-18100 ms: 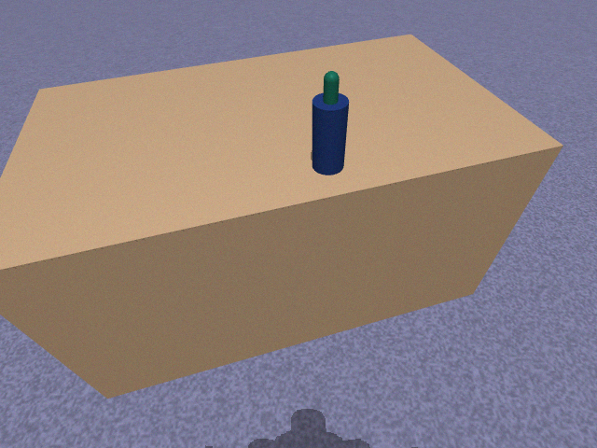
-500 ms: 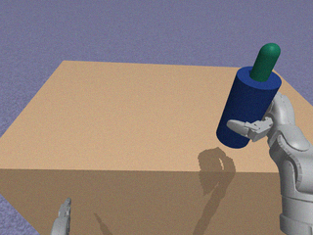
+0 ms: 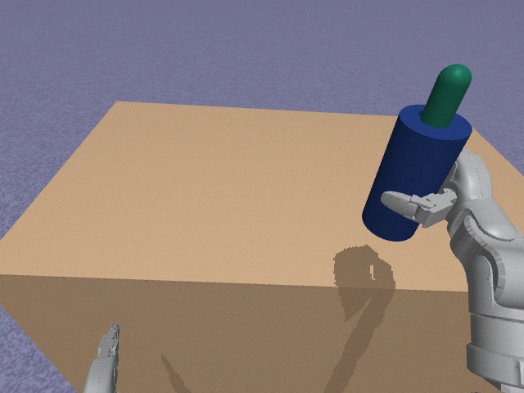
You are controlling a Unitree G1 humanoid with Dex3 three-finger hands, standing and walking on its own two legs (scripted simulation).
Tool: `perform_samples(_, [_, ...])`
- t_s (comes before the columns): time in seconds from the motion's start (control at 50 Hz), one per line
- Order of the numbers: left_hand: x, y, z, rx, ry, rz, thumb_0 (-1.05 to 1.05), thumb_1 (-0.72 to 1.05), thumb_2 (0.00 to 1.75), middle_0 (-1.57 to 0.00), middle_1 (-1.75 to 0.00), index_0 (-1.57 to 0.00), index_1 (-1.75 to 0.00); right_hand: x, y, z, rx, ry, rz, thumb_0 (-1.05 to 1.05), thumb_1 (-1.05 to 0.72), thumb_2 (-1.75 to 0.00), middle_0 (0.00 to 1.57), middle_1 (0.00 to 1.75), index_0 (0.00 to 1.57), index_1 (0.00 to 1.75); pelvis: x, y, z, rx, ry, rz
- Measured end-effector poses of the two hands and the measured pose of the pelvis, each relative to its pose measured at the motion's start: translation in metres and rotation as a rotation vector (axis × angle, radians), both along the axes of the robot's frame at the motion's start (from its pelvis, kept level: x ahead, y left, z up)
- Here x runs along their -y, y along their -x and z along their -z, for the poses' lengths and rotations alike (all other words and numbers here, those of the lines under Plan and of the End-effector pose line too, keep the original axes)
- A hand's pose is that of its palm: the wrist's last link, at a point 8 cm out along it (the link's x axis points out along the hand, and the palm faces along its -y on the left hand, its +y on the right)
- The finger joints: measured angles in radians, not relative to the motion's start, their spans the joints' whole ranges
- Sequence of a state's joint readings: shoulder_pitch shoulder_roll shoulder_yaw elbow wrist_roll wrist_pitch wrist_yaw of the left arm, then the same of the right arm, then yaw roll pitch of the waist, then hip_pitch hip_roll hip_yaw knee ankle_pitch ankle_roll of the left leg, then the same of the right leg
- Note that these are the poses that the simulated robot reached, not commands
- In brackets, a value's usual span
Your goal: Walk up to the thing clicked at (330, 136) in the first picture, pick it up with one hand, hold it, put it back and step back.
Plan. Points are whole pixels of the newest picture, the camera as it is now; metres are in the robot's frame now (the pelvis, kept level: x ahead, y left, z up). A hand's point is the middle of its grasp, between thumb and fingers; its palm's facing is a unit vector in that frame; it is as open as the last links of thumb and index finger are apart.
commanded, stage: crouch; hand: right
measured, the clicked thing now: (417, 158) +0.34 -0.16 +0.27
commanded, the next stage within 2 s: lower in 1.32 s
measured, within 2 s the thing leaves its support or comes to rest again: neither
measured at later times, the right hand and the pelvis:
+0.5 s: hand (397, 198) +0.38 -0.18 +0.16, palm faces +0.16 +0.99 +0.00, open 11.0 cm; pelvis -0.01 +0.00 +0.00, yaw +1 degrees
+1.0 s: hand (390, 197) +0.44 -0.20 +0.12, palm faces +0.17 +0.98 -0.01, open 11.0 cm; pelvis -0.01 -0.01 -0.01, yaw +2 degrees
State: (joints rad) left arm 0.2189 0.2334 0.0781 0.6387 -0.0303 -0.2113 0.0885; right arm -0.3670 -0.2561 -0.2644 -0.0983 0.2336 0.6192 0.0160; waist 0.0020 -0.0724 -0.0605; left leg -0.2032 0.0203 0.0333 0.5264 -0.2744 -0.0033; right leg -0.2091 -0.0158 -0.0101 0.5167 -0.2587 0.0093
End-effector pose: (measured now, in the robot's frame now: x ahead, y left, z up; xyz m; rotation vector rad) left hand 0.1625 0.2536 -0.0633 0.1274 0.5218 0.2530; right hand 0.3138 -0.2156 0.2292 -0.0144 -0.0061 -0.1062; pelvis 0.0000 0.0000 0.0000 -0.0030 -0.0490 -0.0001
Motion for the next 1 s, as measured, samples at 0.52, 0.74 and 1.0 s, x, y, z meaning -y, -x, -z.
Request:
perform_samples(0.52, [-0.003,0.031,0.001,-0.033,-0.040,-0.016,-0.01,-0.53,0.05,-0.05,-0.04,-0.05,-0.04,0.018,-0.043,0.069,-0.126,-0.027,0.064,0.00,0.61,-1.11,0.69,1.08,0.72,1.10,0.000,0.011,0.003,-0.041,-0.003,-0.013])
perform_samples(0.74, [0.000,0.043,0.009,-0.100,-0.059,-0.030,-0.01,-0.54,0.06,-0.05,-0.04,-0.05,-0.05,0.024,-0.074,0.082,-0.083,-0.023,0.061,0.00,0.61,-1.11,0.68,1.08,0.72,1.10,0.004,0.013,0.005,-0.085,-0.008,-0.026])
perform_samples(1.0, [0.007,0.045,0.007,-0.136,-0.057,-0.029,-0.01,-0.53,0.04,-0.05,-0.04,-0.05,-0.04,0.036,-0.094,0.111,-0.079,-0.016,0.068,0.00,0.61,-1.11,0.68,1.08,0.72,1.10,0.009,0.009,0.006,-0.133,-0.009,-0.034])
